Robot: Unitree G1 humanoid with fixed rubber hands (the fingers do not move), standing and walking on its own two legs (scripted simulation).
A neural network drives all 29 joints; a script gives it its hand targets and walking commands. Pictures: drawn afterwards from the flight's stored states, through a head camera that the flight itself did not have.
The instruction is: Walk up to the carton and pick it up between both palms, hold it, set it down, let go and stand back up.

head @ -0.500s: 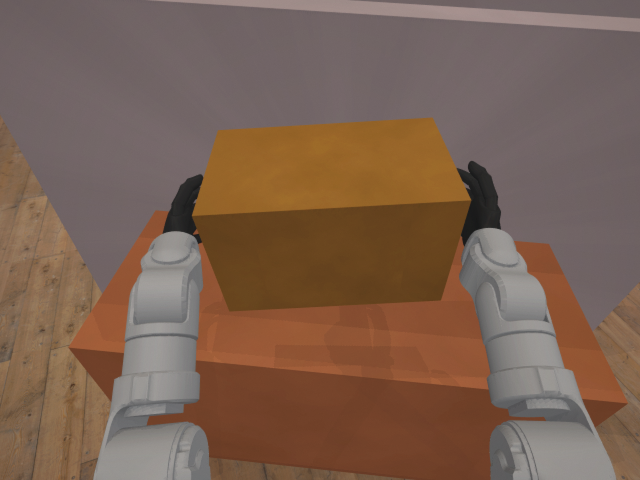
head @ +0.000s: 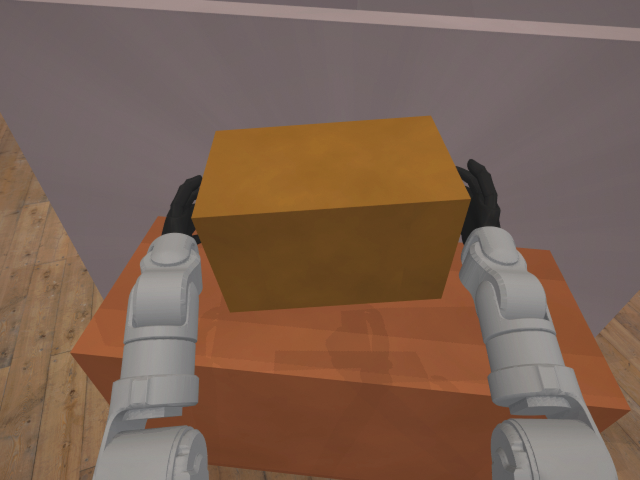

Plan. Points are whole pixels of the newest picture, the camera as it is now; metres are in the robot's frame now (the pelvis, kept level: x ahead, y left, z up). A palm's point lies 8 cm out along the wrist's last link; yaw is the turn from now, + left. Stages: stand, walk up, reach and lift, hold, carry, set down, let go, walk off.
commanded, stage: hold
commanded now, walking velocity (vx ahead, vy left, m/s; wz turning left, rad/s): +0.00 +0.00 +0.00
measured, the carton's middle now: (329, 215) +0.40 +0.00 +0.16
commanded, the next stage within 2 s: none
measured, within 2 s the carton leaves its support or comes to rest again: neither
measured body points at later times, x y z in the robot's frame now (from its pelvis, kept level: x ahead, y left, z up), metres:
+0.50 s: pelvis -0.01 +0.00 +0.00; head -0.04 +0.02 +0.45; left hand +0.37 +0.18 +0.15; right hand +0.37 -0.19 +0.18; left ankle +0.03 +0.13 -0.75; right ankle +0.01 -0.11 -0.75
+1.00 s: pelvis +0.00 +0.00 +0.00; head -0.04 +0.02 +0.45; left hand +0.38 +0.18 +0.16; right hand +0.38 -0.19 +0.18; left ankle +0.03 +0.13 -0.75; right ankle +0.01 -0.11 -0.75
